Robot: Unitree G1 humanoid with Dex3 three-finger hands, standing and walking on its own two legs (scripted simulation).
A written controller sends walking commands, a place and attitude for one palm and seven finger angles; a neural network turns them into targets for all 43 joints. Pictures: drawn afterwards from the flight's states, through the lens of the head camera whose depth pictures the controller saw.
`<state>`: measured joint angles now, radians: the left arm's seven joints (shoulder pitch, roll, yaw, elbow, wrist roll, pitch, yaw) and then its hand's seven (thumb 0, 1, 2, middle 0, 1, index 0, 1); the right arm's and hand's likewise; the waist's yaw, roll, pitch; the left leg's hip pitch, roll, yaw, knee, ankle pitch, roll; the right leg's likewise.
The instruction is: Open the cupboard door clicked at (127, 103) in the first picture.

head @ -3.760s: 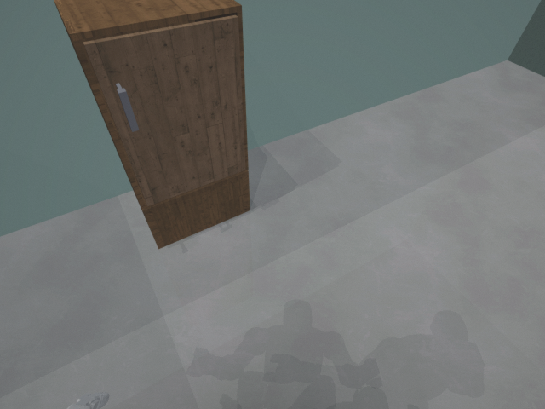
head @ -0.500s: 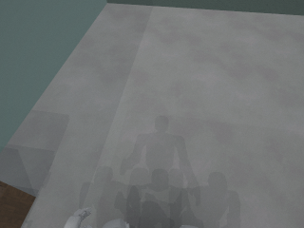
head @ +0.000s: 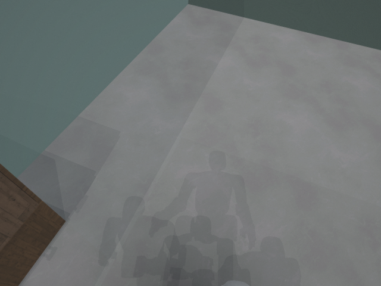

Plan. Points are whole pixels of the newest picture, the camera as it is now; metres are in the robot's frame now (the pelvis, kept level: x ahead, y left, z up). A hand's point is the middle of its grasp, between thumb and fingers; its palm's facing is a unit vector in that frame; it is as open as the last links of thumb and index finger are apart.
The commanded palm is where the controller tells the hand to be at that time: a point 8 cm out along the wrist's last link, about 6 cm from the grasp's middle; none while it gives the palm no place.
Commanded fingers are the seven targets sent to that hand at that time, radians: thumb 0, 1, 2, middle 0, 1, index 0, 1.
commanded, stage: turn to face it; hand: left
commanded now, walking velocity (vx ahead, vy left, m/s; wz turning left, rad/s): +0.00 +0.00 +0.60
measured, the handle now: out of the picture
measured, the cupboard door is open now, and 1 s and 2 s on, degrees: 0 0 0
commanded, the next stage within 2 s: take the last steps up to it in 1.92 s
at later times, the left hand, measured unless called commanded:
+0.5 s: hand out of the picture -0.02 +0.15 -0.16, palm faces +0.35 -0.90 -0.26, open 7.4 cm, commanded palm none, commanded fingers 0.00 0.90 0.90 -0.20 -0.30 -0.20 -0.30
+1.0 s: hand out of the picture -0.07 +0.22 -0.16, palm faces +0.60 -0.75 -0.27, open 7.4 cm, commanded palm none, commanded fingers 0.00 0.90 0.90 -0.20 -0.30 -0.20 -0.30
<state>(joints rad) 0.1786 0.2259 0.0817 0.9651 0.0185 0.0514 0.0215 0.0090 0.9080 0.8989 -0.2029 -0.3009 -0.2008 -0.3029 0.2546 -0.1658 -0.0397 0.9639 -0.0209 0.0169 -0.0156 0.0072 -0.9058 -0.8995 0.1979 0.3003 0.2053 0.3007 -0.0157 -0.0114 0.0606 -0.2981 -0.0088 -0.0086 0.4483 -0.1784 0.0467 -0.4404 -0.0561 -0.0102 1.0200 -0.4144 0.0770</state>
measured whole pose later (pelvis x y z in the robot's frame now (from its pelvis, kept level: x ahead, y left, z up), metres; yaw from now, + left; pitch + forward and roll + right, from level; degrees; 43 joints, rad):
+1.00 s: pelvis -0.04 -0.02 -0.01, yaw +37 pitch +0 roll -1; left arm 0.13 0.25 0.07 0.87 0.01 0.05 0.02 0.01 0.91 0.90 -0.20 -0.30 -0.20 -0.30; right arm 0.19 -0.21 -0.05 0.91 -0.02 0.04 0.01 0.01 -0.90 -0.90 0.20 0.30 0.21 0.30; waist -0.02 0.00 0.07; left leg -0.26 -0.03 -0.06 0.50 -0.25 0.02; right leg -0.41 -0.07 -0.01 0.85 -0.43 0.10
